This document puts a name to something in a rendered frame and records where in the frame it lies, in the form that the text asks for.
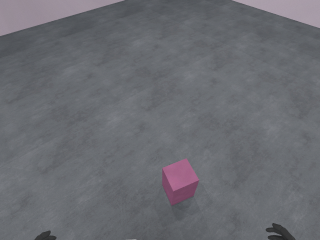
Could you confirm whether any robot right hand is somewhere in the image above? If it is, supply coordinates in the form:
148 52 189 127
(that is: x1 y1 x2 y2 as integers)
265 223 295 240

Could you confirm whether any robot left hand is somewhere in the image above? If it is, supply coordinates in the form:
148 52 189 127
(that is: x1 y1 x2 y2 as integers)
35 230 57 240

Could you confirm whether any carton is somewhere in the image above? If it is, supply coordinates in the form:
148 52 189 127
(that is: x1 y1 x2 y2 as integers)
162 158 199 206

